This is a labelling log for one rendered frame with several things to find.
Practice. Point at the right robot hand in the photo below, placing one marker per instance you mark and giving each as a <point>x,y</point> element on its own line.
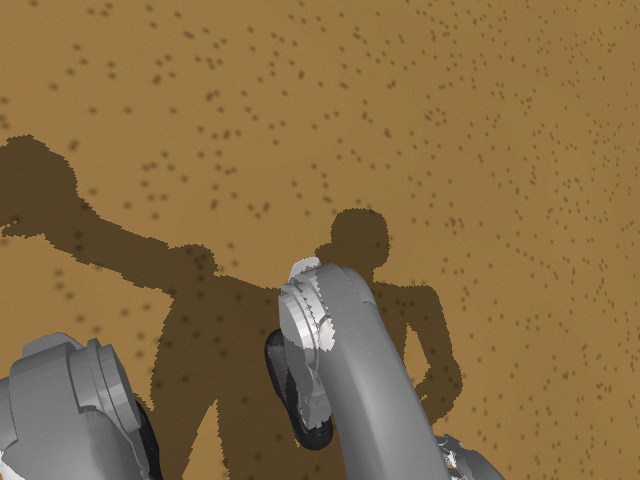
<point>471,465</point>

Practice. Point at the left robot foot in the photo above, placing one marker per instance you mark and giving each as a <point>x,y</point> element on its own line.
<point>150,445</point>

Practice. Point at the right robot foot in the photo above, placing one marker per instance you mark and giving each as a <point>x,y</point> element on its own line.
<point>285,387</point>

